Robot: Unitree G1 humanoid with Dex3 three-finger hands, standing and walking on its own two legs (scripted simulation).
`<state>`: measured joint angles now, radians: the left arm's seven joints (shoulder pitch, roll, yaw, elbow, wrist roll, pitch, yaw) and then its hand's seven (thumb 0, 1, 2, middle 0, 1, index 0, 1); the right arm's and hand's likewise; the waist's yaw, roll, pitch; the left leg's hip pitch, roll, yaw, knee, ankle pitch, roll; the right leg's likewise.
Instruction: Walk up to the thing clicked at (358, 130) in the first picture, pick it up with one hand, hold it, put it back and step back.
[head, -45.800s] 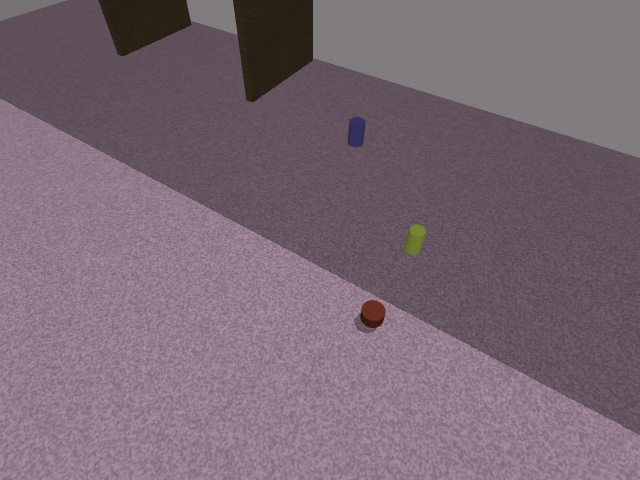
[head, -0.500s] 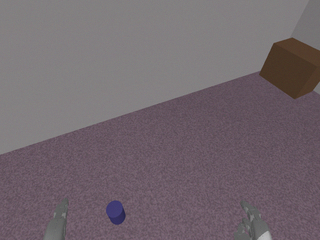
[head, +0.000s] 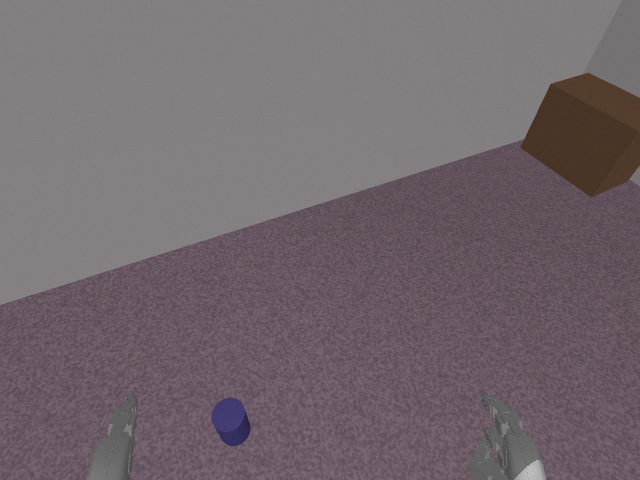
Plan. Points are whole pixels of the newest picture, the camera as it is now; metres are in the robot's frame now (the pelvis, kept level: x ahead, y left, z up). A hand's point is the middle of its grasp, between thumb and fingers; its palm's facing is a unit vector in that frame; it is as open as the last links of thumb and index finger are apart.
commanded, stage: home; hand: left
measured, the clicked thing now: (231, 422) +0.41 +0.22 -0.65
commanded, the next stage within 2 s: stand in 0.52 s
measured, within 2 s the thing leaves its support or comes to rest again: neither
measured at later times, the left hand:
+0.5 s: hand (159, 466) +0.18 +0.19 -0.05, palm faces +0.10 -0.95 -0.28, open 17.5 cm
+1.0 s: hand (159, 470) +0.17 +0.19 -0.05, palm faces +0.10 -0.95 -0.28, open 11.0 cm
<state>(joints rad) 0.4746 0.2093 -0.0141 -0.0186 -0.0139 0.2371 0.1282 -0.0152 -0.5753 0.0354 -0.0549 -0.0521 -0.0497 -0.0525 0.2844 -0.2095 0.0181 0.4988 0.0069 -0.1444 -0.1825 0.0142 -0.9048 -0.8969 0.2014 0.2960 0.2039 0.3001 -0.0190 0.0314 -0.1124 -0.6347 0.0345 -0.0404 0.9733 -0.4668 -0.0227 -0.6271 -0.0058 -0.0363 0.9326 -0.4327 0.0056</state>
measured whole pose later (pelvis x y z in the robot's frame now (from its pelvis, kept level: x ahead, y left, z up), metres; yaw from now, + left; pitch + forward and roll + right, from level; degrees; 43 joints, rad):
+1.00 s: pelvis +0.00 +0.01 +0.00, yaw +0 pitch +7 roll -2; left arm 0.47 0.21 -0.01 -0.02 -0.01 0.24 0.13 -0.01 0.30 0.74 -0.20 -0.28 -0.19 -0.28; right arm 0.29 -0.20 0.02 0.50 0.00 -0.14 -0.18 0.01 -0.90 -0.90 0.20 0.30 0.20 0.30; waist -0.02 0.03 -0.11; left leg -0.63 0.03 -0.04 0.98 -0.47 -0.01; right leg -0.61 -0.01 -0.03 0.92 -0.43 0.02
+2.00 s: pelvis +0.00 +0.01 +0.06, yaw +0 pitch -4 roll +0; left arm 0.13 0.32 0.00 1.16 0.02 -0.01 0.01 0.00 0.90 0.90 -0.20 -0.30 -0.20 -0.30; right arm 0.15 -0.32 -0.02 1.14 -0.03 0.00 -0.01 0.01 -0.91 -0.89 0.20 0.29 0.20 0.30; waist 0.01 0.02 0.06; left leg -0.12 0.00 -0.01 0.36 -0.17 -0.01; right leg -0.14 -0.04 -0.02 0.38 -0.17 0.02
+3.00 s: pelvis +0.02 +0.01 +0.06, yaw -1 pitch -3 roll +0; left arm 0.09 0.33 0.01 1.15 0.01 -0.01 0.00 0.00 0.91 0.90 -0.20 -0.30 -0.20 -0.30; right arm 0.11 -0.34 -0.01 1.15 -0.02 -0.01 -0.01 0.01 -0.91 -0.89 0.20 0.29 0.20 0.30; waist 0.00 0.01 0.05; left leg -0.07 0.01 0.01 0.31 -0.19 -0.01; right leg -0.10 -0.03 0.00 0.33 -0.18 0.02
